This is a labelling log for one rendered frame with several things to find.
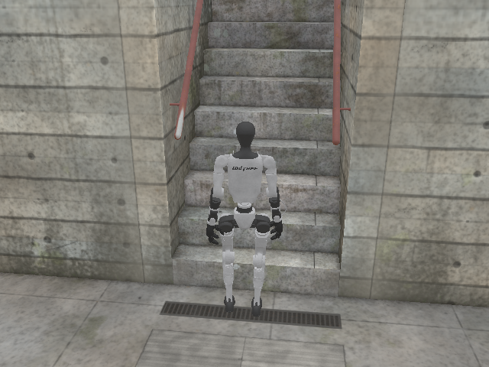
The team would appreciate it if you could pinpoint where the robot torso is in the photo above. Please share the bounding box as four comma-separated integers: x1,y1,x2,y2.
227,151,263,229

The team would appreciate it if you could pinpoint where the robot left forearm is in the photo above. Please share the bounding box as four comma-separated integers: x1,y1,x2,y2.
207,188,221,226

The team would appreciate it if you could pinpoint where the robot left upper arm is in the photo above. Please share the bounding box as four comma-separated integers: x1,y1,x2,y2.
212,154,229,198

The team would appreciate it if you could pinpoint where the robot right hand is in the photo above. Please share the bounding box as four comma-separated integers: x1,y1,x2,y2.
270,220,283,240

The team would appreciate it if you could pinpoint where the robot right forearm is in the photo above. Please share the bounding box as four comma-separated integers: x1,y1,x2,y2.
269,187,282,222

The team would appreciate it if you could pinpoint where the robot right upper arm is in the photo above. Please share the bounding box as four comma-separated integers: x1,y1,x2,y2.
261,155,277,198

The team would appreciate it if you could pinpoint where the left robot foot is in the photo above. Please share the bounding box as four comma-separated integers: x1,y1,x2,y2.
224,295,235,313

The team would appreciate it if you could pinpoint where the robot left hand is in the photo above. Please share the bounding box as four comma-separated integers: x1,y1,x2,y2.
206,224,224,245

